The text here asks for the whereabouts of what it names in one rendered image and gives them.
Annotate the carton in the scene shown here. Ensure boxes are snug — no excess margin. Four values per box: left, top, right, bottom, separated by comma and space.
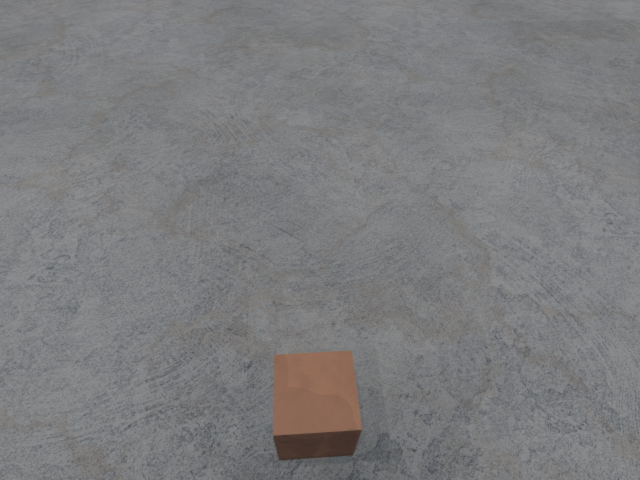
273, 351, 362, 460

